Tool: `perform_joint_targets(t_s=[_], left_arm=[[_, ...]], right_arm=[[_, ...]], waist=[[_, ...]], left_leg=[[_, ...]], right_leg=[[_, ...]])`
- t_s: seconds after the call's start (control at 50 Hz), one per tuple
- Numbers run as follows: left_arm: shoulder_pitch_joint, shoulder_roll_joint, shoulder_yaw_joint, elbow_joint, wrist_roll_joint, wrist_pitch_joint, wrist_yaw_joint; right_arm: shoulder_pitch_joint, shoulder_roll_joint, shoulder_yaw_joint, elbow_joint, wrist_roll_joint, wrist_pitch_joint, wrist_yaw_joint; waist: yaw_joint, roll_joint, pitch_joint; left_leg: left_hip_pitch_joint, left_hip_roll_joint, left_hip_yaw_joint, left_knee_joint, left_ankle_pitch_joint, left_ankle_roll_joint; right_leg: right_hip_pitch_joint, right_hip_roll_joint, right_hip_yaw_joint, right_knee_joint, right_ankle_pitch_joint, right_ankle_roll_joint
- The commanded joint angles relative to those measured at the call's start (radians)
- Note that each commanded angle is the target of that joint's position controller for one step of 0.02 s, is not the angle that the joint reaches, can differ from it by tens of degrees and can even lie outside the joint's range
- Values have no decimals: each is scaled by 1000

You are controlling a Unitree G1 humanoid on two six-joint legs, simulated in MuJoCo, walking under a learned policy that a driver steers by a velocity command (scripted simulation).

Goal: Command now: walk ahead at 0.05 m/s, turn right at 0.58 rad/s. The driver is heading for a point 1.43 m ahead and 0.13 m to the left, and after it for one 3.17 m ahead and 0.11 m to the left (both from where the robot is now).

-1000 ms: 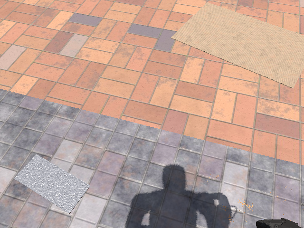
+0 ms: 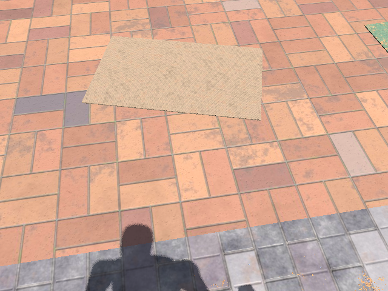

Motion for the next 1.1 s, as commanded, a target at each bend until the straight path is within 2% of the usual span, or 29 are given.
perform_joint_targets(t_s=[0.02, 0.04, 0.06, 0.08, 0.1, 0.12, 0.16, 0.26, 0.38, 0.42, 0.44, 0.46, 0.48, 0.5, 0.54, 0.62, 0.68, 0.72, 0.74, 0.78, 0.82, 0.86, 0.9, 0.94, 0.96, 1.02, 1.06, 1.08, 1.1], left_arm=[[-40, 144, 38, -62, -15, -3, 0], [-46, 106, 28, -78, -27, -5, 4], [-45, 44, 15, -107, -40, -13, 8], [-53, 120, 30, -87, 12, -22, 14], [-40, 142, 40, -74, 16, -24, 6], [5, 129, 39, -52, 13, -21, -3], [62, 115, 34, -24, 11, -8, -19], [-45, 67, 4, -58, -3, 2, -24], [-66, 50, -25, -57, -23, 1, -5], [-15, 41, -35, -33, -13, -18, 7], [5, 86, -30, -26, 5, -33, 16], [-8, 182, -18, -40, 7, -42, 22], [11, 114, -34, -14, -14, -48, 28], [-13, 79, -49, -10, -9, -56, 29], [-66, 58, -64, 2, -4, -59, 41], [-79, 62, -68, 36, -11, -63, 45], [-101, 66, -66, 64, -17, -58, 44], [-66, 56, -65, 87, -11, -55, 39], [-29, 38, -63, 105, -17, -50, 34], [-41, 54, -58, 145, -15, -49, 38], [-23, 72, -48, 169, -13, -49, 36], [-25, 73, -42, 171, -5, -43, 29], [-54, 53, -45, 158, -6, -50, 23], [-99, 10, -54, 136, 2, -72, 14], [-120, 13, -54, 125, 9, -82, 10], [-47, 18, -52, 137, -2, -109, -5], [146, 22, -42, 220, -10, -120, 1], [268, 81, -25, 253, -2, -127, 13], [391, 181, 1, 278, 1, -132, 17]], right_arm=[[147, -81, -19, -35, 3, -32, -11], [177, -143, -34, -32, -12, -39, -19], [135, -260, -58, -61, -26, -38, -21], [46, -254, -60, -76, -42, -36, -17], [12, -178, -39, -85, -37, -39, -15], [-31, -134, -26, -90, -28, -43, -12], [-42, -113, -20, -106, -21, -48, -7], [122, -142, -33, -51, -19, -53, 3], [118, -177, -45, -20, -16, -36, 26], [101, -167, -41, -6, -2, -29, 25], [123, -130, -31, -9, -2, -33, 25], [160, -42, -6, -44, -3, -39, 33], [107, -65, -7, -20, 0, -19, 20], [85, -86, -13, -20, -1, -7, 17], [75, -90, -18, 3, -1, 0, 21], [131, -65, -10, 66, -4, 2, 22], [132, -50, -1, 100, -9, -3, 15], [113, -97, -2, 104, -25, -21, 15], [84, -141, -16, 128, -8, -20, 18], [87, -78, -4, 150, -8, -30, 25], [110, -85, -9, 176, -13, -32, 20], [107, -102, -19, 174, -18, -26, 24], [147, -104, -21, 182, -14, -27, 25], [232, -141, -38, 216, -14, -37, 24], [235, -152, -45, 222, -16, -41, 24], [153, -150, -50, 209, -14, -55, 36], [60, -124, -49, 184, -3, -58, 39], [13, -83, -38, 156, -7, -67, 40], [-28, -14, -19, 111, -5, -79, 47]], waist=[[-78, -105, -115], [-88, 3, -95], [-74, 259, -72], [-53, 171, 15], [-19, 106, 20], [14, 97, 21], [13, 161, -17], [-72, 166, -45], [-81, 226, -65], [-29, 169, -67], [-33, 86, -118], [-77, -152, -144], [-16, -155, -137], [-28, -133, -85], [-48, -135, -42], [-62, -123, -74], [-80, -91, -48], [-51, -41, -23], [-10, 75, 34], [-46, 65, 42], [-45, 64, -8], [-49, 57, 52], [-73, 81, 122], [-103, 179, 111], [-106, 189, 117], [-43, 175, 101], [48, 121, 80], [99, -15, 60], [136, -264, 33]], left_leg=[[201, -38, 28, -281, 53, 45], [305, 88, -101, -449, -62, 82], [341, 373, -441, -565, -260, 175], [175, 426, -466, -573, -181, 224], [109, 372, -366, -532, -35, 220], [100, 304, -248, -503, 112, 194], [158, 236, -108, -456, 333, 182], [351, 260, -53, -357, 704, 221], [298, 257, -26, -271, 802, 214], [223, 235, -7, -208, 724, 152], [128, 210, 13, -164, 562, 95], [-24, 99, 100, -80, 135, 36], [41, 76, 74, -55, -146, 28], [19, 68, 58, -17, -163, 27], [23, 66, 46, -27, -87, 18], [128, 45, 71, -88, 12, -6], [251, 58, 70, -297, 257, -5], [311, 151, -27, -347, 370, 6], [205, 141, -25, -311, 339, 28], [159, 129, -21, -351, 292, 29], [179, 90, 2, -339, 73, 50], [126, 84, -31, -340, -231, 92], [131, 130, -128, -385, -353, 139], [241, 262, -324, -513, -387, 214], [245, 319, -382, -556, -355, 244], [149, 290, -297, -543, -245, 229], [-58, 174, -140, -416, -168, 168], [-203, 103, -40, -219, -108, 130], [-372, -17, 115, 97, -85, 89]], right_leg=[[19, -211, 329, -133, -252, -75], [-113, -121, 257, -45, -457, -8], [-294, 50, 8, 236, -497, 40], [-308, -4, -32, 410, -403, 54], [-226, -39, -22, 503, -345, 59], [-198, -42, -38, 577, -293, 69], [-199, -47, -77, 691, -268, 90], [-221, -60, -91, 522, -310, 121], [42, -69, -200, 154, -323, 78], [218, -95, -182, -157, -43, 50], [381, -205, -52, -197, 59, 31], [479, -442, 199, -142, 451, -55], [356, -482, 179, -110, 525, -165], [339, -451, 157, -121, 483, -178], [302, -375, 84, -140, 415, -126], [267, -316, 1, -113, 444, -96], [170, -281, -1, -107, 171, -48], [90, -236, 8, -125, -100, 1], [128, -187, -29, -161, -121, 9], [202, -196, -35, -121, -54, 12], [216, -171, -52, -86, -233, -10], [106, -154, -43, -68, -521, -40], [-16, -142, -45, -12, -569, -45], [-101, -99, -158, 149, -373, -18], [-110, -114, -194, 194, -306, -12], [38, -136, -199, 115, -323, -33], [373, -90, -221, -41, -216, -41], [526, -214, -32, -155, -329, -63], [610, -453, 391, -335, -586, -143]])
Velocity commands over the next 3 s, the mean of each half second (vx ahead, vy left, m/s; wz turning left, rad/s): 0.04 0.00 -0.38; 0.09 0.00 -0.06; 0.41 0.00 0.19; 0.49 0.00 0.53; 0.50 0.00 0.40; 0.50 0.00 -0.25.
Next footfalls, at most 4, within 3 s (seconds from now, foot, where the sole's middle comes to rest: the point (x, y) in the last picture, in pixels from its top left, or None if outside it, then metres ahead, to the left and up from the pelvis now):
0.04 left None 0.05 0.12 -0.77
0.44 right None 0.03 -0.10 -0.77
0.70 left None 0.08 0.13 -0.77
1.50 left None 0.44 0.02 -0.77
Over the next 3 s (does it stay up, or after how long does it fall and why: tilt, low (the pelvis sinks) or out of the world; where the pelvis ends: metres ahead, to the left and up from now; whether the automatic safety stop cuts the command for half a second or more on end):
stays up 1.02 0.16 0.00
